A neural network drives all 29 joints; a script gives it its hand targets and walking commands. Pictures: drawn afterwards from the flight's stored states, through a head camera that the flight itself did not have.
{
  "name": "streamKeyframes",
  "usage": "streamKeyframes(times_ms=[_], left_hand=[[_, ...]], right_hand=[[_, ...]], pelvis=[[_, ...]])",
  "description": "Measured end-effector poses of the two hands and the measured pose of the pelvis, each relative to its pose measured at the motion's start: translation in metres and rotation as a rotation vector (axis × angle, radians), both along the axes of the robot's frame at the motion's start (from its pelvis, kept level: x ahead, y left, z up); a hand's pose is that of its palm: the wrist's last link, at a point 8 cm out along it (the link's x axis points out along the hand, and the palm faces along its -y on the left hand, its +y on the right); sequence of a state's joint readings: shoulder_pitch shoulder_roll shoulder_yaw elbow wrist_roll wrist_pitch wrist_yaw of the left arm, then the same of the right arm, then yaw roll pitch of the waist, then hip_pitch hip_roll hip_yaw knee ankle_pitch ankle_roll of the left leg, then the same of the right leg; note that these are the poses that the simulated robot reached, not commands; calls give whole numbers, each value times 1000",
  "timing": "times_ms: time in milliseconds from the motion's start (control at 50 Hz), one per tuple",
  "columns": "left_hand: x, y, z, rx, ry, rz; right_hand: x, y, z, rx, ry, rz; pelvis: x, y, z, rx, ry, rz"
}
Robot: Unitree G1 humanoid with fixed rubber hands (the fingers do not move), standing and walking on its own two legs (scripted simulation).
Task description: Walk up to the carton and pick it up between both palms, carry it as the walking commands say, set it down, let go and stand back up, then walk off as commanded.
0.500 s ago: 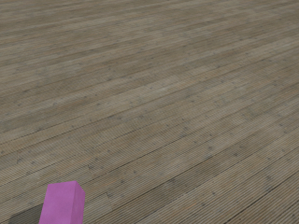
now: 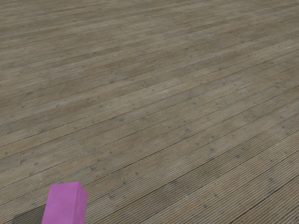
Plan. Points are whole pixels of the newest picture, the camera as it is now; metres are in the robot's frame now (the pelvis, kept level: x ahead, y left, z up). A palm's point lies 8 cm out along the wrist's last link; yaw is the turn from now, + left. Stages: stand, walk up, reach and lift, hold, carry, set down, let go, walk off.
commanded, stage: stand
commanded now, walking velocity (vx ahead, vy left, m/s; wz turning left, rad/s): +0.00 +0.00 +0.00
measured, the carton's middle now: (67, 211) +0.36 +0.50 -0.67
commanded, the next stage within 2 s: none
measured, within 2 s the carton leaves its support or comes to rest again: neither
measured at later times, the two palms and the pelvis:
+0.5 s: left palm out of the picture -0.01 +0.21 -0.15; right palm out of the picture -0.02 -0.20 -0.15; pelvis +0.01 +0.01 +0.00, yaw +0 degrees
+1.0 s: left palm out of the picture +0.03 +0.27 -0.13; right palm out of the picture +0.01 -0.24 -0.14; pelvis +0.00 +0.01 +0.00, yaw +0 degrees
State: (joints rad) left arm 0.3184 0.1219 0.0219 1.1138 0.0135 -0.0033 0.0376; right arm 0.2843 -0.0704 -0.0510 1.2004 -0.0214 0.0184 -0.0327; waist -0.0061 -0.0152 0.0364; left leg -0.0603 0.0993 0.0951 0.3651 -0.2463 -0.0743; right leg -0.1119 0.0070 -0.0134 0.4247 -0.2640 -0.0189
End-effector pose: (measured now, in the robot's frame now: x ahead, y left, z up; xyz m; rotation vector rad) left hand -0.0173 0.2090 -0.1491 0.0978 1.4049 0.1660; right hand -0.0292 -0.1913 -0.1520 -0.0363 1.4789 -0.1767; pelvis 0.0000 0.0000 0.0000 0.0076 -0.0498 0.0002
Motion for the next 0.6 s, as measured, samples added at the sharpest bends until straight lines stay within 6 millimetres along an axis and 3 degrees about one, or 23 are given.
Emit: streamKeyframes(times_ms=[260,420,600], left_hand=[[-4,-2,1,-10,20,9],[0,2,1,-5,16,2],[6,5,2,3,2,-14]], right_hand=[[-15,1,1,-5,52,-8],[-3,-5,3,-28,21,-2],[10,0,1,-18,-9,7]], pelvis=[[4,3,1,0,6,3],[6,5,1,-1,7,1],[8,6,0,-2,8,-3]])
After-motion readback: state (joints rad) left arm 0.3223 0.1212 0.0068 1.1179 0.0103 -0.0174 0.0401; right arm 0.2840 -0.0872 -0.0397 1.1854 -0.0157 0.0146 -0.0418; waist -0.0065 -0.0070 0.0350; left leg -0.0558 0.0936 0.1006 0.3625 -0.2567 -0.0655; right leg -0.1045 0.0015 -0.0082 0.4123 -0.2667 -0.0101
